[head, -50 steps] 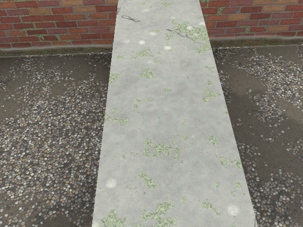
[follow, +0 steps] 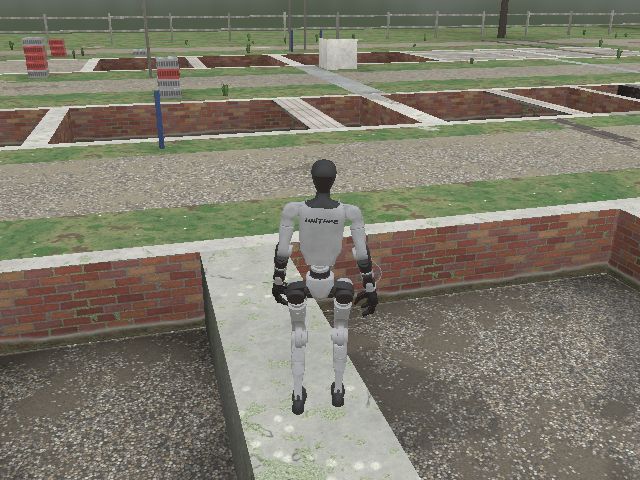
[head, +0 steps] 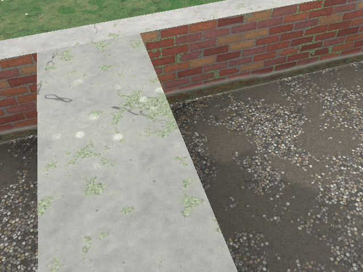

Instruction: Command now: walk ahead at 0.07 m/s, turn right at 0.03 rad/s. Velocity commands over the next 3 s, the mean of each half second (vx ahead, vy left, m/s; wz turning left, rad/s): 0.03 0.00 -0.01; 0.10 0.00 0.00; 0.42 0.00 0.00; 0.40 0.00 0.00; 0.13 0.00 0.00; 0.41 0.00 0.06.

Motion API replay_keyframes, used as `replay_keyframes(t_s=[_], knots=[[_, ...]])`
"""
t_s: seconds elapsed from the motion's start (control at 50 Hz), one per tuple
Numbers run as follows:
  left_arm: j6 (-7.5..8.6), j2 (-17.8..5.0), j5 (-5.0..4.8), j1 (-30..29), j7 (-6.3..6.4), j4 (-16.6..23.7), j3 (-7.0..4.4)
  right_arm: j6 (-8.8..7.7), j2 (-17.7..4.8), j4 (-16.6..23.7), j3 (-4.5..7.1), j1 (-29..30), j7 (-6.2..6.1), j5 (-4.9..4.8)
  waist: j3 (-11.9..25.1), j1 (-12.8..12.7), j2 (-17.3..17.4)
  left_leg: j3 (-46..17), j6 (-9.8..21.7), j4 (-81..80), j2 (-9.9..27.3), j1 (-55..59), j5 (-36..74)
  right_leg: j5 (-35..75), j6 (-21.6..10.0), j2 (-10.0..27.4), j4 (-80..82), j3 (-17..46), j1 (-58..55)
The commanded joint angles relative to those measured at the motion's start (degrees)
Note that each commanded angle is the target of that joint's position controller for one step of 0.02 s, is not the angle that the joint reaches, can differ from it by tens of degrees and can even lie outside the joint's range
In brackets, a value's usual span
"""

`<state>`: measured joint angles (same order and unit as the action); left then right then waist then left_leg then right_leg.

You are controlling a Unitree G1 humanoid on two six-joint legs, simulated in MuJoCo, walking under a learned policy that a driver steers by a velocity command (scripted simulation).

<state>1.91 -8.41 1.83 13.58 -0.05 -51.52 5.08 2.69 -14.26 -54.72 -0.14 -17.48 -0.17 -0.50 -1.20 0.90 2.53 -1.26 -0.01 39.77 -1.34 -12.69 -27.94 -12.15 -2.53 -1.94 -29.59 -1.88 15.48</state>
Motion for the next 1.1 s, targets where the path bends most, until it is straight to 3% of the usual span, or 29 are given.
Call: replay_keyframes(t_s=[0.02,0.06,0.08,0.1,0.14,0.2,0.24,0.26,0.28,0.42,0.5,0.7,0.72,0.76,0.78,0.8,0.84,0.9,0.96,0.98,1.02,1.04,1.06,1.08,1.1], knots=[[0.46,-7.13,-0.09,-4.95,-0.39,1.9,-1.34,1.33,-2.38,0.59,-0.2,-4.21,-0.36,0.5,-0.12,3.88,-8.05,-1.73,-1.38,-12.03,2.88,7.61,8.88,10.49,-2.82,11.66,14.4,13.26,4.09],[0.82,-8.67,-1.09,-2.06,-1.07,0.56,-2.36,1.5,-3.92,0.29,-0.36,-3.15,-0.55,0.99,0.52,3.16,-7.07,-3.52,-1.02,-16.21,3.9,9.73,15.72,-0.88,0.06,9.18,15.62,12.02,3.68],[0.77,-8.16,-1.42,-1.92,-1.52,0.34,-2.47,1.32,-5.31,0.2,-0.28,-1.41,-0.61,0.94,-1.48,1.9,-6.31,-4.57,-0.51,-16.49,4.66,7.86,15.47,-6.0,0.77,7.9,16.82,11.11,4.8],[0.66,-7.12,-1.27,-1.98,-1.84,-0.04,-2.33,1.04,-6.54,-0.41,-0.03,-0.87,-0.69,0.9,-3.55,1.22,-3.12,-5.07,0.23,-16.72,5.18,4.91,15.65,-4.71,1.14,7.04,16.68,9.37,3.58],[0.5,-7.43,-0.86,-0.78,-1.67,-1.59,-2.44,0.13,-6.15,-0.8,-0.21,0.1,-0.89,0.6,-2.79,0.66,-2.32,-5.53,0.96,-18.54,5.9,4.24,18.73,5.26,1.01,6.89,13.58,7.86,-0.7],[0.56,-8.64,-1.07,0.45,-1.36,-2.84,-2.68,-1.32,-6.22,-1.37,-0.4,0.94,-1.49,0.04,1.63,-0.3,-2.3,-5.47,1.5,-19.55,6.16,5.32,24.22,15.96,0.68,7.69,10.64,6.92,-6.19],[0.59,-8.91,-0.96,0.15,-1.47,-3.27,-2.63,-1.65,-6.55,-1.35,-0.4,1.84,-1.74,0.08,2.96,-0.66,-2.15,-5.42,1.69,-19.43,5.96,6.38,26.88,15.69,0.85,7.66,9.69,6.19,-6.63],[0.2,-9.54,-1.0,0.58,-1.11,-3.43,-2.51,-1.96,-6.44,-2.23,-0.4,1.69,-1.36,-0.62,3.07,-0.63,-1.72,-4.93,1.7,-19.43,5.91,6.36,28.25,15.22,1.05,7.85,8.78,6.25,-7.34],[-0.05,-9.61,-0.99,0.5,-0.96,-3.61,-2.47,-2.07,-6.36,-2.57,-0.46,1.78,-1.23,-0.63,2.89,-0.79,-1.72,-4.93,1.77,-19.47,5.84,6.19,29.17,14.81,1.16,7.91,8.43,6.1,-7.21],[-0.84,-10.72,-1.04,0.03,-0.31,-4.58,-2.12,-2.36,-8.22,-4.1,0.06,2.33,-1.22,0.24,1.31,-1.04,-3.93,-5.27,2.35,-19.88,5.77,5.86,33.38,13.1,2.22,8.1,6.86,5.54,-6.18],[-1.25,-10.71,-1.04,-0.02,-0.17,-4.95,-1.83,-2.39,-7.63,-4.67,0.08,2.1,-1.19,0.04,1.78,-1.1,-2.94,-5.3,2.58,-20.09,5.44,6.06,34.78,12.27,2.5,8.37,6.1,5.26,-6.26],[-2.16,-10.17,-0.86,-0.29,0.47,-6.32,-1.43,-2.2,-7.72,-4.04,0.4,3.0,-0.94,0.58,0.6,-0.93,-2.98,-5.94,3.43,-20.39,5.0,4.14,32.01,7.5,3.26,8.08,4.89,4.74,-4.87],[-2.37,-11.27,-0.99,-0.65,0.22,-6.15,-1.68,-2.06,-6.93,-4.22,0.33,2.0,-0.64,0.73,-0.2,-0.58,-1.97,-5.72,3.23,-20.2,4.97,4.55,32.42,7.59,3.1,8.2,4.39,4.54,-3.68],[-2.47,-10.94,-0.95,-0.37,0.03,-6.31,-1.57,-1.97,-7.07,-4.14,0.42,1.9,-0.52,0.67,0.22,-0.69,-1.68,-5.77,3.36,-20.04,4.96,4.8,32.74,6.71,3.27,8.14,4.25,4.33,-3.33],[-2.52,-9.88,-0.88,0.48,-0.09,-6.87,-1.17,-2.03,-6.38,-4.33,0.14,1.35,-0.43,0.6,1.69,-0.67,-1.91,-6.04,3.41,-21.65,4.88,5.18,27.21,2.89,3.49,7.99,5.51,4.36,-4.42],[-2.59,-9.97,-0.7,0.5,-0.15,-7.2,-1.22,-2.0,-6.88,-4.31,0.32,1.31,-0.29,0.68,0.66,-0.52,-2.15,-6.4,3.73,-22.82,4.24,4.47,19.3,-1.24,3.42,7.21,5.56,3.98,-4.09],[-2.78,-10.83,-0.23,0.53,-0.3,-7.15,-1.79,-1.55,-9.72,-4.02,1.57,0.81,0.03,0.9,-2.01,-0.2,-0.27,-8.66,5.8,-24.24,3.76,2.09,-0.09,-11.09,2.41,4.36,1.84,1.49,-1.14],[-2.61,-9.82,0.73,-0.52,-1.0,-6.11,-2.04,-1.07,-11.27,-4.08,3.07,-2.8,0.72,1.59,-8.09,1.18,2.26,-16.28,9.7,-28.05,8.44,0.36,-16.69,-15.51,1.48,2.24,-5.41,-1.86,7.84],[-1.42,-8.48,0.45,-0.99,-1.59,-4.84,-1.97,-1.56,-11.16,-3.67,4.02,-4.13,1.05,2.04,-10.01,1.24,2.94,-20.08,12.21,-28.65,11.38,-1.59,-16.77,-14.11,0.09,2.85,-4.09,-2.83,7.93],[-0.79,-7.55,0.62,2.29,-1.37,-5.64,-1.95,-1.86,-11.98,-3.33,4.43,-3.13,0.51,1.52,-8.44,-0.36,0.61,-18.91,12.02,-26.63,10.53,-1.4,-12.89,-12.93,-0.67,2.16,-1.94,-3.2,5.0],[0.03,-7.97,0.22,8.29,-0.95,-7.34,-2.32,-2.42,-10.72,-1.7,4.33,0.84,0.48,1.29,-7.67,-3.55,-2.69,-12.63,10.1,-19.54,5.74,-5.82,-5.86,-13.34,-2.41,1.77,4.07,-0.62,-3.96],[0.3,-11.02,0.39,14.3,-0.88,-8.86,-3.41,-3.02,-7.83,0.26,3.45,4.95,0.96,0.94,-5.72,-6.68,-8.66,-6.66,8.04,-8.08,1.07,-13.97,1.18,-15.13,-4.99,6.99,7.87,9.83,-14.03],[0.19,-15.97,0.4,22.9,-0.5,-11.27,-5.03,-3.91,-5.46,2.18,2.74,7.01,1.59,1.15,-3.24,-9.29,-18.95,1.81,5.34,8.21,-4.0,-25.86,1.29,-10.76,-9.98,17.53,14.26,27.1,-25.82],[0.4,-16.04,0.25,28.02,-0.58,-12.52,-5.32,-4.41,-7.22,2.83,2.91,8.32,1.69,1.64,-4.32,-10.53,-16.19,2.75,4.49,20.29,-3.34,-36.7,-4.73,-1.2,-14.01,24.72,15.97,36.18,-31.69],[0.93,-14.4,0.39,27.38,-0.68,-12.33,-5.17,-4.6,-7.9,1.97,3.15,7.37,1.72,1.6,-5.12,-8.55,-9.06,0.51,3.79,28.89,-1.14,-38.68,-3.04,4.8,-14.86,25.24,14.33,33.49,-30.97]])
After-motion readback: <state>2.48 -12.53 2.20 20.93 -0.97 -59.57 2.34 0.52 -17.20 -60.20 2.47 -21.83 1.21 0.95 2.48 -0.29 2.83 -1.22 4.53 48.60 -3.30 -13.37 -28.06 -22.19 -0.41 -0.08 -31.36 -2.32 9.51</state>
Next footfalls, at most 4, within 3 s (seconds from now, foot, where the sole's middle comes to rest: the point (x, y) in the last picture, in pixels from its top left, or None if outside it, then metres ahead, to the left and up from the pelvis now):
0.06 left None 0.04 0.13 -0.77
1.36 left None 0.36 0.18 -0.77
1.86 right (187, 251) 0.62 0.03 -0.77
2.20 left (123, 249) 0.64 0.28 -0.77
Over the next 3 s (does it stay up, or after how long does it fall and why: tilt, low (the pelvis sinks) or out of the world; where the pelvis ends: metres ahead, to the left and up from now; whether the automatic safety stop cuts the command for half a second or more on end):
stays up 0.82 0.18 0.01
